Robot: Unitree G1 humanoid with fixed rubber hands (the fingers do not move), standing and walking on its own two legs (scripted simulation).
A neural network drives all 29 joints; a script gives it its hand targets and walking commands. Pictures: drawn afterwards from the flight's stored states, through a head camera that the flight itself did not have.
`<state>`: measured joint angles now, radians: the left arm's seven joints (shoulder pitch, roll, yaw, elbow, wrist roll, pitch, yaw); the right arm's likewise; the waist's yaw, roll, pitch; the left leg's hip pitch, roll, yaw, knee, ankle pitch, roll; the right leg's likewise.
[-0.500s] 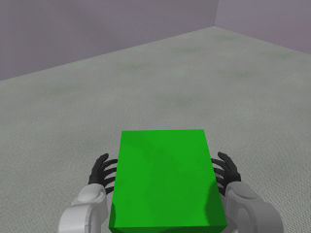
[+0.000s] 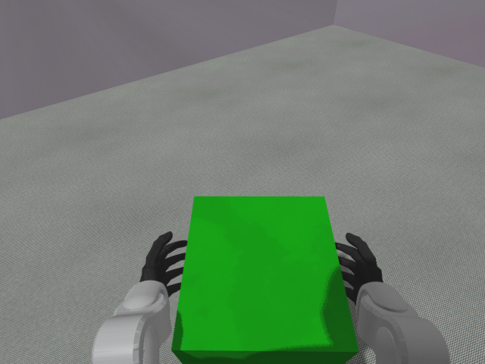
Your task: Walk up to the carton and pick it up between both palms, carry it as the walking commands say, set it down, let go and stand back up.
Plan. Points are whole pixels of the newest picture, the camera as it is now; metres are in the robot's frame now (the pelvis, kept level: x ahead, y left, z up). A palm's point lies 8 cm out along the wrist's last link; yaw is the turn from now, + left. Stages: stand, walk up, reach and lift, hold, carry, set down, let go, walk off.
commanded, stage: carry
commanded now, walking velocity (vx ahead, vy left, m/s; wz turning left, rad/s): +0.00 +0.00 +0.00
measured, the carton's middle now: (258, 295) +0.26 +0.00 +0.02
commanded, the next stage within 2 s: none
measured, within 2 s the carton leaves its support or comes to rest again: neither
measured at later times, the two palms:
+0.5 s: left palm (192, 284) +0.25 +0.09 +0.08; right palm (393, 285) +0.24 -0.20 +0.07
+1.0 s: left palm (239, 294) +0.22 +0.02 +0.10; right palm (457, 280) +0.22 -0.27 +0.11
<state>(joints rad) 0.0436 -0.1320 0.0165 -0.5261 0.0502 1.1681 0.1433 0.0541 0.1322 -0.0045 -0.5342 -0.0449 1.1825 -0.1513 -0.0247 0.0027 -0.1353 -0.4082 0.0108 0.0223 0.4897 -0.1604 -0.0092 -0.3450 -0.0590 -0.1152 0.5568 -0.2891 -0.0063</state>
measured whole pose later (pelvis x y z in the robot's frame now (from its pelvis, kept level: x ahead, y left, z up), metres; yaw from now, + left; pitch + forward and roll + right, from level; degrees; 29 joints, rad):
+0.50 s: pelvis +0.01 -0.05 -0.01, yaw +1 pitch +3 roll -1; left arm 0.04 -0.13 0.00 -0.55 0.05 1.17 0.15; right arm 0.06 0.13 -0.01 -0.57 -0.04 1.17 -0.15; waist -0.02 0.02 -0.06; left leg -0.45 0.11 -0.01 0.70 -0.32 -0.07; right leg -0.33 0.02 -0.18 0.66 -0.38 -0.09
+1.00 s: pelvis -0.01 -0.13 +0.01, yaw +2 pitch +5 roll -4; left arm 0.05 -0.13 -0.01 -0.61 0.05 1.15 0.16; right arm 0.07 0.13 -0.01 -0.60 -0.04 1.13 -0.13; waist 0.00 0.02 -0.08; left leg -0.34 0.25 0.05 0.47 -0.21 -0.13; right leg -0.51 -0.08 -0.06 0.78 -0.36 0.02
